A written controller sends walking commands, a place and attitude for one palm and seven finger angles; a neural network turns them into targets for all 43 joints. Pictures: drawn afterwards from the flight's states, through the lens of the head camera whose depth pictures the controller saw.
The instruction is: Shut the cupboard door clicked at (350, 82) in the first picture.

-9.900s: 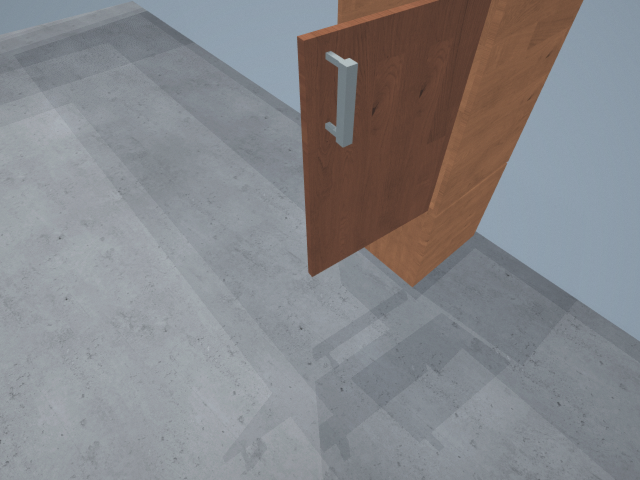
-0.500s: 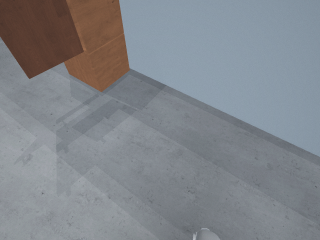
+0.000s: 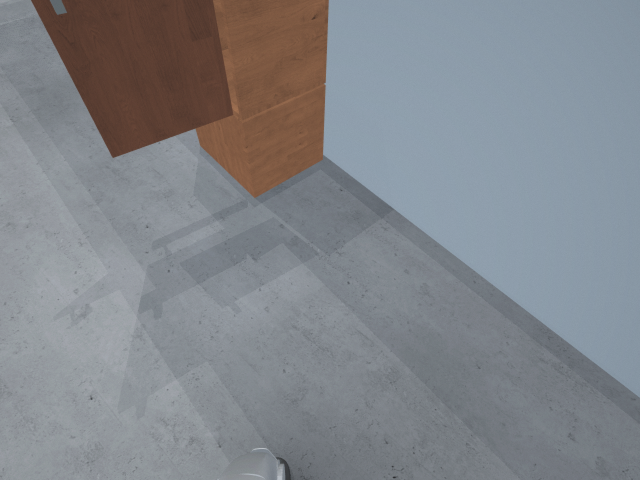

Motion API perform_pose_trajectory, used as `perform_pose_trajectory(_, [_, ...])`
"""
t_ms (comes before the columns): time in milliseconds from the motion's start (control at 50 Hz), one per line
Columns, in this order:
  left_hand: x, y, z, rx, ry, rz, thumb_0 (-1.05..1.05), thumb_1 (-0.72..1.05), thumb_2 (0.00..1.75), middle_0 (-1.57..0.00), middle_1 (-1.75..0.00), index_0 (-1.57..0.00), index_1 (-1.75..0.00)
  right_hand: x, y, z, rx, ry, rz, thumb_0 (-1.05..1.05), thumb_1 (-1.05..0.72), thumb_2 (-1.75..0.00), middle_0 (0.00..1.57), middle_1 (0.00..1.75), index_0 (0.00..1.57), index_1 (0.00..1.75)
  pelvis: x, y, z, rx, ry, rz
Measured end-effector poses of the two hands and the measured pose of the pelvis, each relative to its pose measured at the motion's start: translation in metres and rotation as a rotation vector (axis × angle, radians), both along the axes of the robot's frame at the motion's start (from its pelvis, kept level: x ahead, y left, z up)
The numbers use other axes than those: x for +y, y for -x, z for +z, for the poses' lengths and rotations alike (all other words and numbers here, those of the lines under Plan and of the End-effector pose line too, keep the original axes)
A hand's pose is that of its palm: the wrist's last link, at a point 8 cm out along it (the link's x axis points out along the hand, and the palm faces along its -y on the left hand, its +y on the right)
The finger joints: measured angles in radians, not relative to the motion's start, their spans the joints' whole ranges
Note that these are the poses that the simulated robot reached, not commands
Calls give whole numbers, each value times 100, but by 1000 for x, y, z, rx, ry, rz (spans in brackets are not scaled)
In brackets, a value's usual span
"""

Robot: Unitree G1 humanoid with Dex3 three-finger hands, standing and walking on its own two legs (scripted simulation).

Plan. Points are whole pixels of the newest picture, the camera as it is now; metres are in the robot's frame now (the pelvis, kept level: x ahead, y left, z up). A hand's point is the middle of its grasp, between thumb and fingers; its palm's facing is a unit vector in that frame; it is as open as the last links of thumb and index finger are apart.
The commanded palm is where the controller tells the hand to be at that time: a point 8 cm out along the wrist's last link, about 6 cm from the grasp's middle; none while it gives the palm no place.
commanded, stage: walk to a spot facing it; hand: left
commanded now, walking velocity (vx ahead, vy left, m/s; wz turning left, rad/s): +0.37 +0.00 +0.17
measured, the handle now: out of the picture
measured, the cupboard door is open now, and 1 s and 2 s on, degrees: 84 84 84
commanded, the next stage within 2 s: turn to face it in 0.80 s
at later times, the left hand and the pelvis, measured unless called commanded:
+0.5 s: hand (226, 314) +0.38 +0.20 -0.15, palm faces -0.03 -0.97 -0.23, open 7.3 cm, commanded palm none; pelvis +0.24 +0.00 +0.00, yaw +1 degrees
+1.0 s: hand (230, 313) +0.40 +0.21 -0.19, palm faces +0.27 -0.95 -0.18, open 7.2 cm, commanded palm none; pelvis +0.47 +0.03 -0.01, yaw +13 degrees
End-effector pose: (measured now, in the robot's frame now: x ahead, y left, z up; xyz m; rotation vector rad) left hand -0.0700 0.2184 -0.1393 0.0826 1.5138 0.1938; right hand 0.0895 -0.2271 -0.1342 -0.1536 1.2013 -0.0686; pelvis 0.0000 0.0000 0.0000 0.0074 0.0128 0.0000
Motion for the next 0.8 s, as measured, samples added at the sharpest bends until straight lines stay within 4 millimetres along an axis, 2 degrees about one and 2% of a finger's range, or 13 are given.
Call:
perform_pose_trajectory(60, [8,0,-14,104,38,26,0,92,90,-20,-30,-20,-30,17,-58,-7,-99,22,21,0,-91,-90,19,30,20,30,17,-34,-17,-4,14,-1])
perform_pose_trajectory(80, [11,-7,-17,123,44,24,0,92,90,-20,-30,-20,-30,21,-70,-7,-119,28,15,0,-91,-90,19,30,20,30,21,-42,-18,-9,11,1])
perform_pose_trajectory(120, [19,-33,-19,113,42,17,1,91,90,-20,-30,-20,-30,28,-83,-4,-124,37,3,0,-91,-90,19,30,20,30,26,-58,-16,-12,4,-3])
perform_pose_trajectory(180, [29,-95,-16,15,33,3,1,91,90,-20,-30,-20,-30,34,-86,1,-77,45,-14,0,-91,-90,20,30,20,30,31,-83,-7,-9,0,4])
perform_pose_trajectory(240, [34,-166,-8,-113,26,-22,1,91,90,-20,-30,-20,-30,26,-88,9,-39,76,-56,-2,-94,-90,20,30,21,30,34,-108,3,-7,-1,8])
perform_pose_trajectory(320, [49,-253,5,-232,-19,-62,2,95,90,-20,-30,-20,-30,19,-79,11,63,78,-81,-2,-94,-90,20,30,21,30,32,-144,9,-11,-3,13])
perform_pose_trajectory(380, [52,-316,14,-307,-40,-98,2,95,90,-20,-30,-20,-30,18,-70,8,154,63,-107,-1,-93,-90,20,30,20,30,26,-173,10,-13,-6,17])
perform_pose_trajectory(480, [37,-420,22,-402,-59,-179,1,93,90,-20,-30,-19,-30,15,-62,0,302,22,-159,0,-92,-90,20,30,20,30,9,-227,4,-12,-12,16])
perform_pose_trajectory(560, [12,-494,18,-489,-68,-223,1,92,90,-20,-30,-20,-30,6,-71,-13,414,-13,-188,0,-91,-90,20,30,20,30,-12,-275,-12,-17,-20,34])
perform_pose_trajectory(600, [0,-511,17,-518,-64,-203,1,92,90,-20,-30,-20,-30,-1,-89,-16,444,-18,-183,0,-91,-90,20,30,20,30,-19,-292,-13,-28,-7,52])
perform_pose_trajectory(640, [-10,-513,18,-504,-52,-169,0,91,90,-20,-30,-20,-30,-9,-120,-16,429,-12,-166,0,-91,-90,20,30,20,30,-22,-309,-9,-34,5,71])
perform_pose_trajectory(720, [-23,-499,14,-418,-27,-61,-1,92,90,-20,-30,-20,-30,-22,-210,-8,313,7,-111,1,-91,-90,19,30,20,30,-25,-343,3,-20,13,107])
perform_pose_trajectory(800, [-1,-496,17,-384,-75,30,-6,98,90,-21,-30,-20,-30,-21,-308,1,186,19,-17,0,-91,-90,19,30,20,30,-22,-377,9,-4,17,154])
